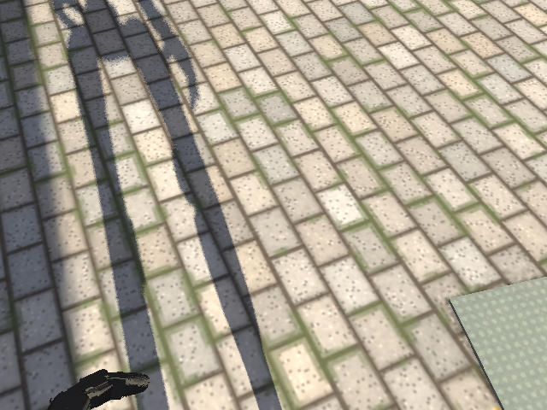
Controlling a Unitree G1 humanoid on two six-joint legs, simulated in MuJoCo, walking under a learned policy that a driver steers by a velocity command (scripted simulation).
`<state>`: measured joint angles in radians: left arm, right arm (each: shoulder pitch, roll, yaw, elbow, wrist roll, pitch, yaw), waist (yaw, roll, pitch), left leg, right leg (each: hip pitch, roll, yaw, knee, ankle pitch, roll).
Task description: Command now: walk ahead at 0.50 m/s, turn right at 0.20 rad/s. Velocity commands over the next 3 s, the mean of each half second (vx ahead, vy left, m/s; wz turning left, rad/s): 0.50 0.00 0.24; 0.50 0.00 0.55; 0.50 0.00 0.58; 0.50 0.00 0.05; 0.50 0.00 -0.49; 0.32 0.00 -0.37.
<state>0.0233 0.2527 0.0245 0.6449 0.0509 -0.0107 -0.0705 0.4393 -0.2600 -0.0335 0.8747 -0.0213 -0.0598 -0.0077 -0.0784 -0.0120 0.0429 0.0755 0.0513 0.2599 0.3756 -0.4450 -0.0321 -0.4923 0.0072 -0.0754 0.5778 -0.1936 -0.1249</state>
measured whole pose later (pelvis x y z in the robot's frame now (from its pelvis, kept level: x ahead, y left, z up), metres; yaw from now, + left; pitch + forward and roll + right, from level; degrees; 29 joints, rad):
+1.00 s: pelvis +0.52 +0.08 +0.02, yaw +29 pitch +2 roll +1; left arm 0.06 0.26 0.01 0.71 0.03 -0.03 -0.02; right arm 0.43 -0.28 -0.07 0.84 -0.01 -0.04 0.00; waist -0.09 -0.03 0.04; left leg -0.01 -0.15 -0.16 0.31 -0.31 0.12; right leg -0.63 -0.07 0.04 0.67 -0.06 0.05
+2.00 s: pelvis +0.90 +0.42 +0.02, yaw +45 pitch +0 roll +1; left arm 0.19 0.26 0.05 0.83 0.03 -0.01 -0.04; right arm 0.39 -0.24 -0.04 0.92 -0.02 -0.09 0.00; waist -0.03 -0.05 0.02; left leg 0.06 -0.09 0.12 0.17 -0.24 0.09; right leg -0.67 -0.07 0.02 0.82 -0.03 -0.03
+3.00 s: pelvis +1.28 +0.71 +0.02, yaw +18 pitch +1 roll +0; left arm 0.17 0.26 0.04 0.79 0.02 0.02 -0.01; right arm 0.29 -0.23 -0.01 0.85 -0.02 -0.06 0.00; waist -0.03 -0.04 0.06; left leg -0.21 -0.01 0.06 0.37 -0.16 0.04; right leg -0.47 0.03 0.06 0.79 -0.29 0.00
